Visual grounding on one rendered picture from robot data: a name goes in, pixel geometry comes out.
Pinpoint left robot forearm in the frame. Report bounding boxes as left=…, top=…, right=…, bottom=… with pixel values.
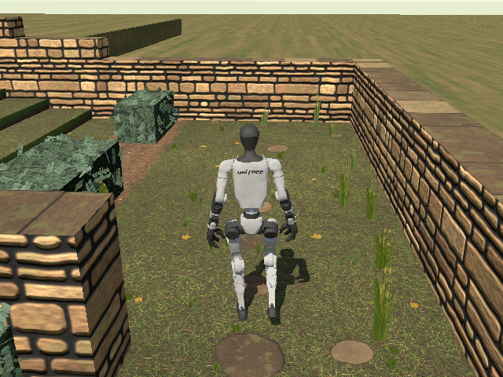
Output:
left=207, top=192, right=223, bottom=229

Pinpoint left robot shin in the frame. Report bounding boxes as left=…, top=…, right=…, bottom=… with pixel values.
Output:
left=231, top=260, right=245, bottom=310

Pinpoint right robot forearm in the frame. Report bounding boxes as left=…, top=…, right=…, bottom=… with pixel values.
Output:
left=280, top=189, right=296, bottom=225

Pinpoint right robot hand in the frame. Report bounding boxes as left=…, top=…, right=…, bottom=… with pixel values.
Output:
left=280, top=222, right=298, bottom=242

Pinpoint humanoid robot torso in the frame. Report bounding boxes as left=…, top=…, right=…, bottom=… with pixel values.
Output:
left=232, top=155, right=269, bottom=236

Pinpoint left robot hand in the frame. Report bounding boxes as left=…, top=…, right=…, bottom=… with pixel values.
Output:
left=207, top=228, right=225, bottom=248

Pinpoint left robot upper arm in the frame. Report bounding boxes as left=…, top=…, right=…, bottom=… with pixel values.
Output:
left=215, top=159, right=234, bottom=203

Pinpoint right robot upper arm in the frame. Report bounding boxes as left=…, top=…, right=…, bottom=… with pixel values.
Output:
left=266, top=158, right=288, bottom=201

